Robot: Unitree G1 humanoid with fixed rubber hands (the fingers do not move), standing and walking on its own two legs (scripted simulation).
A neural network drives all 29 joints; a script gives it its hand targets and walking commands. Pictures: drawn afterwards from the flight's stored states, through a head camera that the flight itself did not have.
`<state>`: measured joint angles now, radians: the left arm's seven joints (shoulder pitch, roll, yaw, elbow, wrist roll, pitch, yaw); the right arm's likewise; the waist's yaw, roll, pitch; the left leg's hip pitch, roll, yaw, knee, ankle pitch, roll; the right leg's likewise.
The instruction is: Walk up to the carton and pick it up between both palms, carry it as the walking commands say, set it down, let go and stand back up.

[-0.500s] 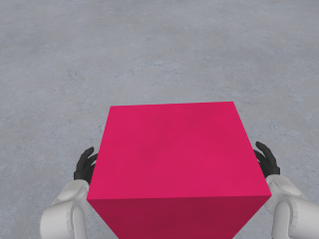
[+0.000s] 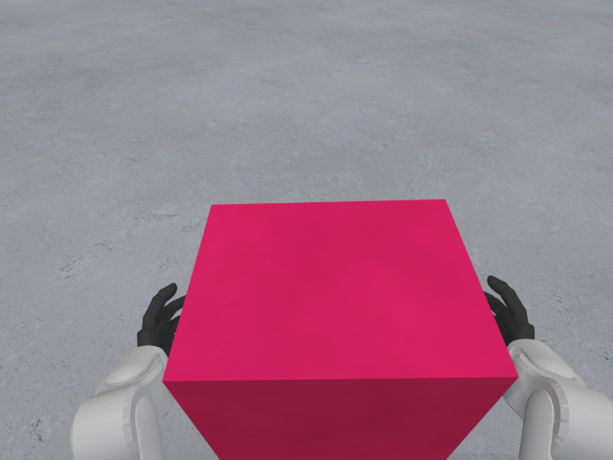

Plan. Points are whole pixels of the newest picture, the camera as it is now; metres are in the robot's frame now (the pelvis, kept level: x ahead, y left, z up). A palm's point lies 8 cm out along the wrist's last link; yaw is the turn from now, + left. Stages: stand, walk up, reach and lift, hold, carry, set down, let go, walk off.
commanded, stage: carry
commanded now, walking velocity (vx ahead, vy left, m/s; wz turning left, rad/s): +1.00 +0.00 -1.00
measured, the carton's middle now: (330, 340) +0.26 +0.00 +0.03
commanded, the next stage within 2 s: none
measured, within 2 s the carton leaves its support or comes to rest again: neither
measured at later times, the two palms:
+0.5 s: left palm (329, 144) +0.65 -0.01 +0.10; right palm (547, 198) +0.49 -0.37 +0.10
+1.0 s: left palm (473, 92) +0.93 -0.39 +0.08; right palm out of the picture +0.67 -0.68 +0.10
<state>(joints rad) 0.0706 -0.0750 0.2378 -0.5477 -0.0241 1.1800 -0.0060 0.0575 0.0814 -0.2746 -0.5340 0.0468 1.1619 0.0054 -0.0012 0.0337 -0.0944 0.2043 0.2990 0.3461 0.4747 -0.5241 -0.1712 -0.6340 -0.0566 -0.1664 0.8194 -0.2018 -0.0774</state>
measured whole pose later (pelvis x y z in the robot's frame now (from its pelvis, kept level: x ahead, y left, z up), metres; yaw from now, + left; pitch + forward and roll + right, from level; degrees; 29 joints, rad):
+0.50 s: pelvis +0.36 -0.09 +0.03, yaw -29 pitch +6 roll +3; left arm 0.09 -0.09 0.28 -0.57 -0.02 1.11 -0.03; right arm 0.04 0.08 -0.23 -0.51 0.05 1.08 0.00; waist 0.05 -0.05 -0.05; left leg -0.35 0.07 0.13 0.44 -0.15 -0.08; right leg -0.27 0.14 0.16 0.82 -0.41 -0.11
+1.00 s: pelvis +0.63 -0.38 +0.02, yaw -43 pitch +6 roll -2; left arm 0.06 -0.11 0.23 -0.55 -0.02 1.13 0.00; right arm 0.06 0.07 -0.29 -0.56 0.05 1.12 0.02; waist 0.01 0.00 -0.05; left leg -0.54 0.11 0.08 0.92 -0.47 -0.12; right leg -0.42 0.06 -0.12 0.56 -0.25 -0.08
